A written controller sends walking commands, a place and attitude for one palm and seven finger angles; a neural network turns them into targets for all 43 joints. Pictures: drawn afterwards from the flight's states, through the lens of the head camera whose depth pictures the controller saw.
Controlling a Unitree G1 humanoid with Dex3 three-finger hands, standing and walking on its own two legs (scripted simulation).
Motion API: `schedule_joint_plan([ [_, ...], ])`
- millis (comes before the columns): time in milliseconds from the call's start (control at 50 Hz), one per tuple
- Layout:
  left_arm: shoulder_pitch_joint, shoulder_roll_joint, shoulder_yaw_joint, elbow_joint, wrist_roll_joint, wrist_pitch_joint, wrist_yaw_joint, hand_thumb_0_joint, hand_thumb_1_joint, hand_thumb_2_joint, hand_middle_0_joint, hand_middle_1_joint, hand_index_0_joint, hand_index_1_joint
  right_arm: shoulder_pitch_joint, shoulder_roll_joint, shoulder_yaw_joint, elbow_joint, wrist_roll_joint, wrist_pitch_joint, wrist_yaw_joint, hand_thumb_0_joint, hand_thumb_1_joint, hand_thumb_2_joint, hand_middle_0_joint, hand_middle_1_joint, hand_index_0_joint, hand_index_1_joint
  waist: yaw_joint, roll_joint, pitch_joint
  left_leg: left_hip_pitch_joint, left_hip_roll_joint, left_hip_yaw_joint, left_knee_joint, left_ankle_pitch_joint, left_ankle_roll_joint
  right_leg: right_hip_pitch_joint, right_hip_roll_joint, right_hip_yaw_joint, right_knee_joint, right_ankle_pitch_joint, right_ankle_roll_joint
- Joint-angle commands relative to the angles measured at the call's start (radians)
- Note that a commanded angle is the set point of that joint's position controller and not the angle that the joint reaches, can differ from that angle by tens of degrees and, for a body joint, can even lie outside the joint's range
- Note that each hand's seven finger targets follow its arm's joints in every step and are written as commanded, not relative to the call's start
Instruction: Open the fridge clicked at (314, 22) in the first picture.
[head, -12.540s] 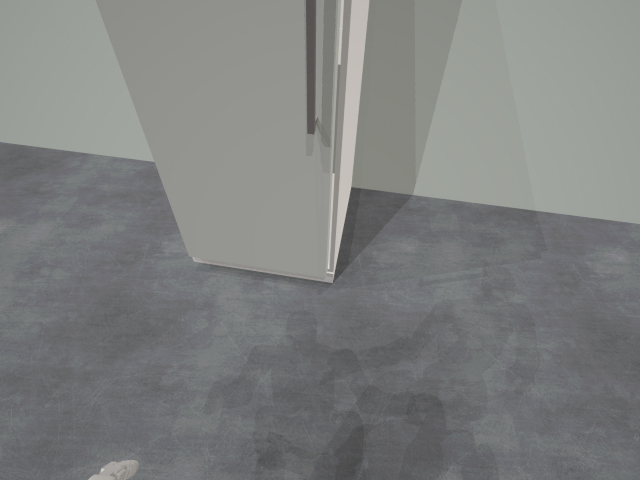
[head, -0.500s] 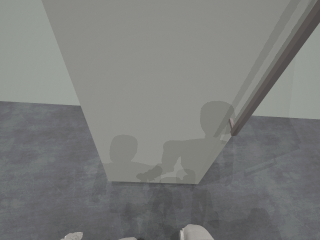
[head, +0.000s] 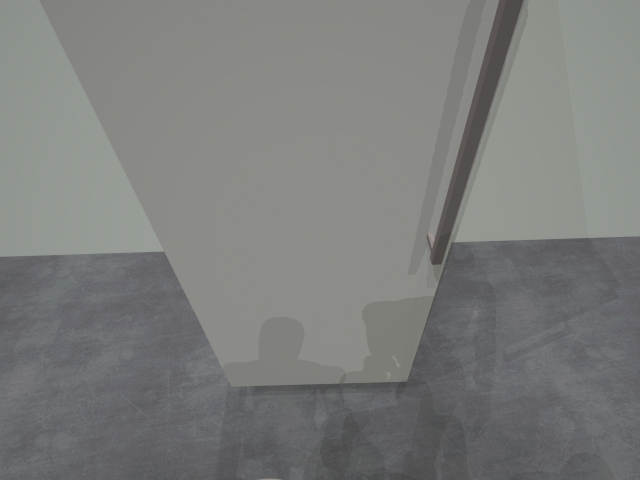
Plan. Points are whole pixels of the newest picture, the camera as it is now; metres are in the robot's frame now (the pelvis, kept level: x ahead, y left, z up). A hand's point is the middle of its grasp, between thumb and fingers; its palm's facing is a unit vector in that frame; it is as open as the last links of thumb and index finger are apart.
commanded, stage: come to a stop and stand still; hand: right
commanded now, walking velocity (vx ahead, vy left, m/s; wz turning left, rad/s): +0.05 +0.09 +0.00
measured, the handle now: (465, 135) +0.50 -0.17 +0.19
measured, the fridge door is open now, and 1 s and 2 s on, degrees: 0 0 0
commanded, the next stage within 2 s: look again from close up in 0.94 s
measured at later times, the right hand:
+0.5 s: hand out of the picture +0.05 -0.14 -0.17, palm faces +0.00 +0.97 -0.24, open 7.2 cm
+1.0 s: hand out of the picture -0.04 -0.11 -0.18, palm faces +0.01 +0.98 -0.18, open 7.4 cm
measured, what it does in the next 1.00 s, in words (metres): steps on the spot: left foot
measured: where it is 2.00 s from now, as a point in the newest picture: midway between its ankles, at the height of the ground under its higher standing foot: outside the picture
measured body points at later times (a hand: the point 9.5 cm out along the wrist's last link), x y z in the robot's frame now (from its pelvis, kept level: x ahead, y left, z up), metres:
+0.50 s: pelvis +0.00 +0.04 -0.01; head -0.03 +0.06 +0.44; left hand +0.02 +0.27 -0.18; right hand +0.05 -0.19 -0.16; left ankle -0.01 +0.14 -0.74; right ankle -0.01 -0.08 -0.74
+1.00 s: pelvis -0.02 +0.05 +0.00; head -0.03 +0.06 +0.45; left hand -0.07 +0.26 -0.17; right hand -0.04 -0.16 -0.16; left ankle -0.01 +0.14 -0.74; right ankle +0.00 -0.08 -0.74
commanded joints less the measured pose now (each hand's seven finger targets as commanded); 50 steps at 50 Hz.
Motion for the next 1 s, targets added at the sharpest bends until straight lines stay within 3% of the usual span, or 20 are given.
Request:
schedule_joint_plan([
  [0, 0.09, 0.133, 0.018, -0.017, 0.006, -0.042, 0.025, 0.0, 0.9, 0.9, -0.2, -0.3, -0.2, -0.3, -0.077, -0.016, 0.003, -0.066, 0.004, -0.023, -0.01, 0.0, -0.9, -0.9, 0.2, 0.3, 0.2, 0.3, 0.027, -0.158, 0.162, -0.166, 0.037, -0.004, 0.061, -0.048, -0.017, -0.001, -0.311, 0.208, -0.083, 0.494, -0.147],
  [60, 0.116, 0.132, 0.022, 0.007, 0.013, -0.036, 0.029, 0.0, 0.9, 0.9, -0.2, -0.3, -0.2, -0.3, -0.136, 0.001, 0.013, -0.077, 0.013, -0.025, -0.011, 0.0, -0.9, -0.9, 0.2, 0.3, 0.2, 0.3, 0.05, -0.208, 0.147, -0.066, 0.04, 0.027, -0.112, -0.118, -0.013, 0.009, -0.305, 0.172, -0.025, 0.677, -0.14],
  [100, 0.106, 0.146, 0.032, 0.013, 0.013, -0.026, 0.028, 0.0, 0.9, 0.9, -0.2, -0.3, -0.2, -0.3, -0.136, 0.008, 0.015, -0.074, 0.018, -0.026, -0.013, 0.0, -0.9, -0.9, 0.2, 0.3, 0.2, 0.3, 0.05, -0.246, 0.118, 0.051, 0.024, 0.047, -0.245, -0.133, -0.007, -0.024, -0.29, 0.15, 0.006, 0.665, -0.125],
  [120, -0.058, 0.216, 0.048, -0.011, -0.003, -0.039, -0.001, 0.0, 0.9, 0.9, -0.2, -0.3, -0.2, -0.3, 0.0, -0.051, 0.035, 0.035, 0.007, -0.058, -0.038, 0.0, -0.9, -0.9, 0.2, 0.3, 0.2, 0.3, -0.03, -0.266, 0.06, 0.174, 0.087, -0.009, -0.312, 0.12, 0.032, -0.154, -0.264, 0.036, 0.228, 0.65, -0.048],
  [140, -0.132, 0.199, 0.052, -0.085, -0.014, -0.045, -0.011, 0.0, 0.9, 0.9, -0.2, -0.3, -0.2, -0.3, 0.171, -0.124, 0.005, 0.058, 0.003, -0.078, -0.026, 0.0, -0.9, -0.9, 0.2, 0.3, 0.2, 0.3, -0.101, -0.143, -0.005, 0.364, 0.064, 0.014, -0.584, 0.53, 0.008, -0.208, -0.145, -0.012, 0.43, 0.559, -0.001],
  [160, -0.027, 0.076, 0.034, -0.133, -0.02, -0.048, -0.008, 0.0, 0.9, 0.9, -0.2, -0.3, -0.2, -0.3, 0.179, -0.151, -0.011, 0.019, 0.008, -0.082, -0.033, 0.0, -0.9, -0.9, 0.2, 0.3, 0.2, 0.3, -0.031, 0.145, -0.151, 0.61, 0.249, -0.21, -0.458, 1.092, 0.09, -0.404, -0.057, 0.005, 0.566, -0.08, 0.038],
  [180, -0.022, 0.069, 0.035, -0.115, -0.021, -0.042, -0.004, 0.0, 0.9, 0.9, -0.2, -0.3, -0.2, -0.3, 0.14, -0.12, 0.014, 0.013, 0.01, -0.095, -0.046, 0.0, -0.9, -0.9, 0.2, 0.3, 0.2, 0.3, -0.022, 0.128, -0.191, 0.644, 0.317, -0.211, -0.458, 1.225, 0.153, -0.462, -0.068, 0.021, 0.641, -0.229, 0.042],
  [200, -0.016, 0.06, 0.042, -0.123, -0.027, -0.039, -0.006, 0.0, 0.9, 0.9, -0.2, -0.3, -0.2, -0.3, 0.083, -0.124, 0.024, -0.016, 0.001, -0.092, -0.051, 0.0, -0.9, -0.9, 0.2, 0.3, 0.2, 0.3, 0.003, 0.008, -0.131, 0.608, 0.3, -0.095, -0.475, 1.109, 0.167, -0.464, -0.071, 0.005, 0.539, -0.242, 0.051],
  [220, -0.058, 0.042, 0.038, -0.127, -0.025, -0.026, -0.016, 0.0, 0.9, 0.9, -0.2, -0.3, -0.2, -0.3, 0.078, -0.116, 0.024, -0.023, 0.002, -0.085, -0.058, 0.0, -0.9, -0.9, 0.2, 0.3, 0.2, 0.3, 0.002, -0.064, -0.122, 0.49, 0.267, -0.117, -0.477, 0.956, 0.151, -0.358, -0.066, -0.004, 0.45, -0.237, 0.051],
  [240, -0.041, 0.043, 0.042, -0.116, -0.017, -0.012, -0.023, 0.0, 0.9, 0.9, -0.2, -0.3, -0.2, -0.3, 0.034, -0.125, 0.016, -0.025, 0.006, -0.082, -0.066, 0.0, -0.9, -0.9, 0.2, 0.3, 0.2, 0.3, 0.038, -0.032, -0.125, 0.408, 0.224, -0.096, -0.461, 0.834, 0.134, -0.274, -0.06, -0.023, 0.389, -0.147, 0.053],
  [260, -0.013, 0.05, 0.038, -0.098, -0.013, -0.01, -0.023, 0.0, 0.9, 0.9, -0.2, -0.3, -0.2, -0.3, -0.007, -0.111, 0.021, -0.022, 0.016, -0.078, -0.066, 0.0, -0.9, -0.9, 0.2, 0.3, 0.2, 0.3, 0.055, 0.08, -0.094, 0.346, 0.2, -0.067, -0.437, 0.738, 0.11, -0.205, -0.066, -0.017, 0.285, -0.047, 0.049],
  [280, 0.022, 0.074, 0.04, -0.078, -0.014, -0.012, -0.019, 0.0, 0.9, 0.9, -0.2, -0.3, -0.2, -0.3, -0.026, -0.082, 0.028, -0.025, 0.024, -0.07, -0.065, 0.0, -0.9, -0.9, 0.2, 0.3, 0.2, 0.3, 0.065, 0.106, -0.091, 0.293, 0.16, -0.054, -0.419, 0.559, 0.082, -0.128, -0.085, 0.021, 0.214, 0.1, 0.044],
  [320, -0.002, 0.146, 0.048, -0.084, -0.008, -0.013, -0.014, 0.0, 0.9, 0.9, -0.2, -0.3, -0.2, -0.3, -0.038, -0.039, 0.028, -0.057, 0.024, -0.045, -0.06, 0.0, -0.9, -0.9, 0.2, 0.3, 0.2, 0.3, 0.044, -0.109, 0.003, 0.223, 0.06, -0.012, -0.434, 0.101, 0.025, -0.192, -0.197, 0.127, 0.128, 0.173, 0.0],
  [340, -0.063, 0.15, 0.045, -0.097, -0.004, -0.012, -0.016, 0.0, 0.9, 0.9, -0.2, -0.3, -0.2, -0.3, -0.039, -0.037, 0.032, -0.058, 0.016, -0.034, -0.059, 0.0, -0.9, -0.9, 0.2, 0.3, 0.2, 0.3, 0.021, -0.262, 0.103, 0.208, 0.032, -0.01, -0.434, 0.0, 0.014, -0.262, -0.216, 0.168, 0.057, 0.169, -0.018],
  [360, -0.106, 0.151, 0.044, -0.102, -0.004, -0.008, -0.015, 0.0, 0.9, 0.9, -0.2, -0.3, -0.2, -0.3, -0.025, -0.041, 0.035, -0.052, 0.013, -0.035, -0.055, 0.0, -0.9, -0.9, 0.2, 0.3, 0.2, 0.3, 0.008, -0.305, 0.18, 0.213, 0.031, -0.007, -0.443, 0.0, 0.014, -0.311, -0.207, 0.166, 0.018, 0.123, -0.022],
  [400, -0.133, 0.142, 0.043, -0.125, -0.009, -0.004, -0.014, 0.0, 0.9, 0.9, -0.2, -0.3, -0.2, -0.3, 0.02, -0.054, 0.038, -0.043, 0.008, -0.045, -0.049, 0.0, -0.9, -0.9, 0.2, 0.3, 0.2, 0.3, 0.001, -0.154, 0.226, 0.191, 0.051, -0.061, -0.512, 0.083, 0.028, -0.319, -0.15, 0.119, 0.053, 0.042, 0.001],
  [440, -0.109, 0.13, 0.043, -0.112, -0.012, -0.003, -0.013, 0.0, 0.9, 0.9, -0.2, -0.3, -0.2, -0.3, 0.021, -0.066, 0.041, -0.035, 0.009, -0.056, -0.046, 0.0, -0.9, -0.9, 0.2, 0.3, 0.2, 0.3, 0.026, -0.039, 0.181, 0.173, 0.074, -0.089, -0.559, 0.138, 0.035, -0.22, -0.127, 0.076, 0.079, 0.074, 0.015],
  [500, -0.106, 0.155, 0.044, -0.113, -0.012, -0.004, -0.013, 0.0, 0.9, 0.9, -0.2, -0.3, -0.2, -0.3, 0.012, -0.082, 0.038, -0.055, 0.011, -0.059, -0.043, 0.0, -0.9, -0.9, 0.2, 0.3, 0.2, 0.3, 0.036, 0.005, 0.117, 0.187, 0.087, -0.096, -0.585, 0.14, 0.031, -0.145, -0.12, 0.061, 0.08, 0.087, 0.018],
  [580, -0.129, 0.168, 0.043, -0.114, -0.014, -0.007, -0.013, 0.0, 0.9, 0.9, -0.2, -0.3, -0.2, -0.3, 0.026, -0.097, 0.035, -0.062, 0.011, -0.064, -0.041, 0.0, -0.9, -0.9, 0.2, 0.3, 0.2, 0.3, 0.035, -0.026, 0.07, 0.225, 0.099, -0.104, -0.6, 0.177, 0.033, -0.117, -0.115, 0.05, 0.073, 0.1, 0.023],
  [980, -0.058, 0.119, 0.031, -0.024, -0.016, -0.005, -0.014, 0.0, 0.9, 0.9, -0.2, -0.3, -0.2, -0.3, 0.103, -0.069, 0.034, -0.028, 0.016, -0.064, -0.045, 0.0, -0.9, -0.9, 0.2, 0.3, 0.2, 0.3, 0.017, -0.053, 0.126, 0.232, 0.105, -0.098, -0.68, -0.006, 0.04, -0.19, -0.103, 0.051, 0.041, 0.038, 0.034],
])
